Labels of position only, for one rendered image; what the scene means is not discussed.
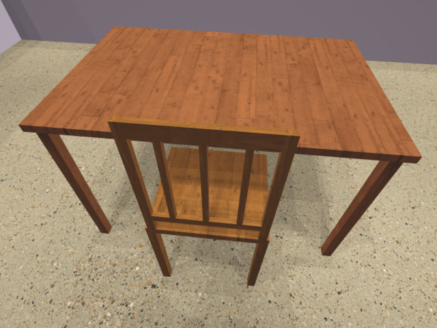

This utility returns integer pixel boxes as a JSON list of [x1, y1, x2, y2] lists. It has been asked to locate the chair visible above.
[[107, 116, 300, 286]]

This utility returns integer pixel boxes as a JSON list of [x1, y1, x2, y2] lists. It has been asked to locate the table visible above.
[[19, 26, 422, 256]]

